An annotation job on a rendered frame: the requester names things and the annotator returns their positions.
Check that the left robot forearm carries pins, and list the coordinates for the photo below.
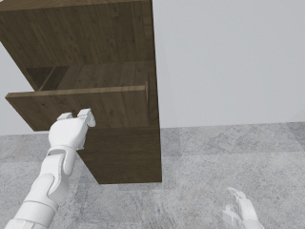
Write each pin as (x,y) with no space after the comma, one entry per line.
(46,193)

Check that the drawer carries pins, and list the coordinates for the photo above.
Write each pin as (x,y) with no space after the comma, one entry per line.
(118,94)

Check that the left robot hand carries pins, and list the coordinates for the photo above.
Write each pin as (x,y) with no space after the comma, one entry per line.
(71,132)

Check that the cabinet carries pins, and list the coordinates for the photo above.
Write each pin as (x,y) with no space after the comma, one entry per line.
(42,34)

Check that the right robot hand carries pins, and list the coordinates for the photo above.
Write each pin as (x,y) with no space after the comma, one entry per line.
(234,215)

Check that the right robot forearm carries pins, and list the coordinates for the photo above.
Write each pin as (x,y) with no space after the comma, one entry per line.
(251,224)

